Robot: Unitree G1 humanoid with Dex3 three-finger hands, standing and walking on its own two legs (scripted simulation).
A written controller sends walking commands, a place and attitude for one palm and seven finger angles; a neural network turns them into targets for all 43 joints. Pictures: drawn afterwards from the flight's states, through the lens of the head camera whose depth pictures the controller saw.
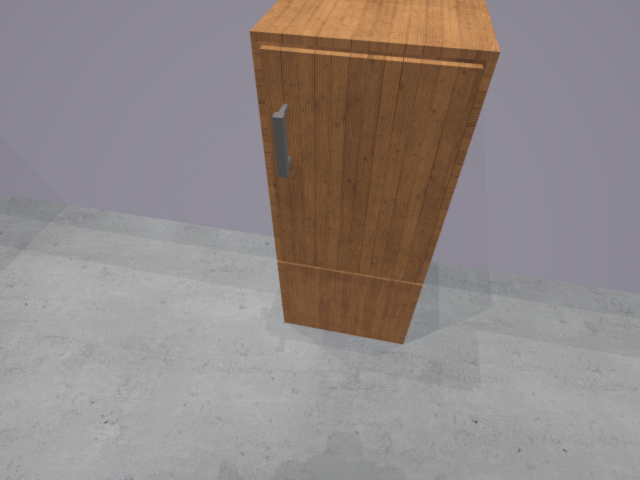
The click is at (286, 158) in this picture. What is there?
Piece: cupboard door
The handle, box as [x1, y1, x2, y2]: [272, 104, 291, 177]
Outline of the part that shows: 283,104 279,111 274,113 272,116 277,173 278,176 286,177 288,173 288,165 291,159 287,155 284,114 287,110 287,104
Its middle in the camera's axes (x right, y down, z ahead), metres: -0.08 -0.20 +0.79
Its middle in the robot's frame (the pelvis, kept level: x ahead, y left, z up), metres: +0.73 +0.11 +0.04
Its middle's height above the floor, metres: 0.81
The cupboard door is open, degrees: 0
